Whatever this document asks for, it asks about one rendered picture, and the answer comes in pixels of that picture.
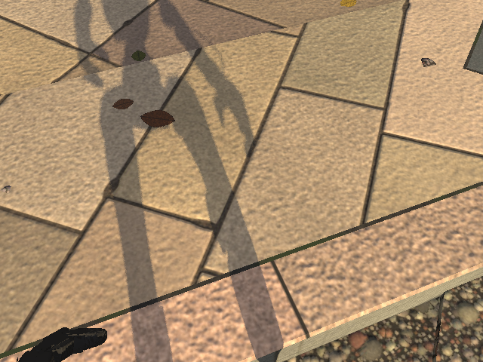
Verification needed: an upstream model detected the robot left hand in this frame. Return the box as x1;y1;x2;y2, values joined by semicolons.
17;327;107;362

